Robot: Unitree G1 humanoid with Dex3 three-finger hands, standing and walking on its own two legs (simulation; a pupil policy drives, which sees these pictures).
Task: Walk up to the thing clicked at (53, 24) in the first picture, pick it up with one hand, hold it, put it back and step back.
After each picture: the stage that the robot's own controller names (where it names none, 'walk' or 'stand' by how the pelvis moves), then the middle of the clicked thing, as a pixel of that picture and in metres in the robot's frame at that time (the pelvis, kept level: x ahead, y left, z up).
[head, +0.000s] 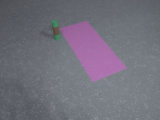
stand; (55, 30) +1.50 +0.38 -0.66
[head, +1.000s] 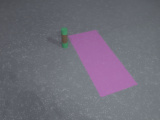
walk; (64, 38) +1.40 +0.22 -0.64
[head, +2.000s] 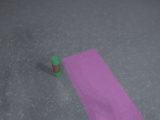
walk; (56, 67) +0.92 +0.25 -0.64
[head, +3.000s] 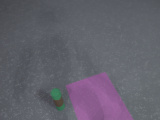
walk; (58, 100) +0.57 +0.25 -0.62
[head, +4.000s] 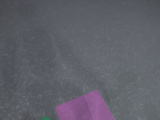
stand; out of the picture +0.38 +0.25 -0.63
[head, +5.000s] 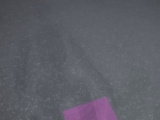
stand; out of the picture +0.37 +0.22 -0.65
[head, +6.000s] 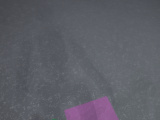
stand; out of the picture +0.39 +0.22 -0.66
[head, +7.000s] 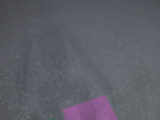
stand; out of the picture +0.38 +0.24 -0.66
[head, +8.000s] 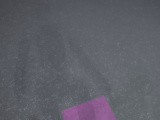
stand; out of the picture +0.37 +0.24 -0.66
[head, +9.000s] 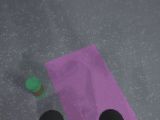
go down; (36, 88) +0.40 +0.24 -0.47
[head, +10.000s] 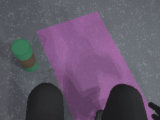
go down; (26, 58) +0.45 +0.26 -0.27
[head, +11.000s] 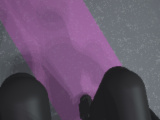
close in; out of the picture +0.44 +0.29 -0.18
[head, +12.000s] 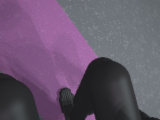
close; out of the picture +0.43 +0.31 -0.16
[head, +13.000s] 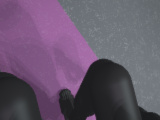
lift; out of the picture +0.41 +0.32 -0.16
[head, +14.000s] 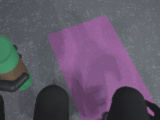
lift; (12, 69) +0.34 +0.24 -0.02
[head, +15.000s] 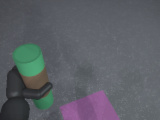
hold; (37, 81) +0.32 +0.17 +0.07
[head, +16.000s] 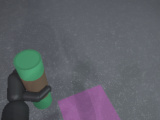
hold; (36, 84) +0.33 +0.18 +0.03
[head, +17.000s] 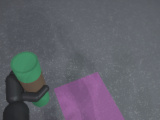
crouch; (34, 83) +0.33 +0.18 -0.01
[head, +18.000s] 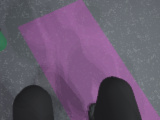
lower; out of the picture +0.49 +0.27 -0.04
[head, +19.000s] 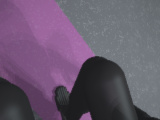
lower; out of the picture +0.45 +0.32 -0.16
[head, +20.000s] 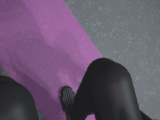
lower; out of the picture +0.44 +0.32 -0.16
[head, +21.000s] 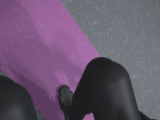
lower; out of the picture +0.44 +0.32 -0.16
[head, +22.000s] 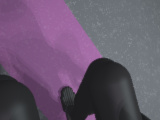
lower; out of the picture +0.43 +0.32 -0.17
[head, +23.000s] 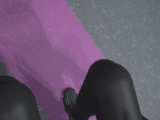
open; out of the picture +0.44 +0.29 -0.17
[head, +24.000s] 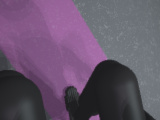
stand; out of the picture +0.43 +0.29 -0.17
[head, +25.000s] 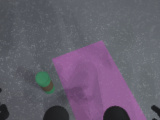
walk; (46, 84) +0.43 +0.22 -0.44
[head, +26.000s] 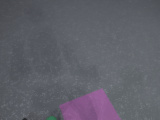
stand; out of the picture +0.38 +0.21 -0.60
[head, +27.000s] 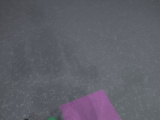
stand; out of the picture +0.38 +0.21 -0.60
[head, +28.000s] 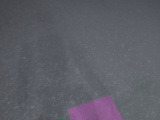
stand; out of the picture +0.40 +0.20 -0.65
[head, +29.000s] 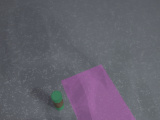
walk; (58, 101) +0.45 +0.17 -0.63
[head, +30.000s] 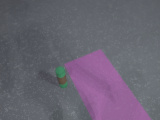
walk; (61, 78) +0.67 +0.22 -0.63
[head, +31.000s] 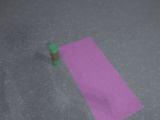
stand; (54, 55) +0.98 +0.31 -0.63
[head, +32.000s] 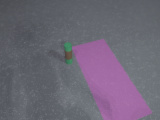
stand; (68, 54) +1.04 +0.21 -0.65
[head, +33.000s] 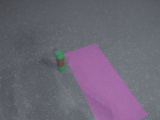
stand; (60, 61) +1.00 +0.26 -0.66
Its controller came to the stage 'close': yes
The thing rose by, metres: 0.69
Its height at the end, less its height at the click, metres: +0.00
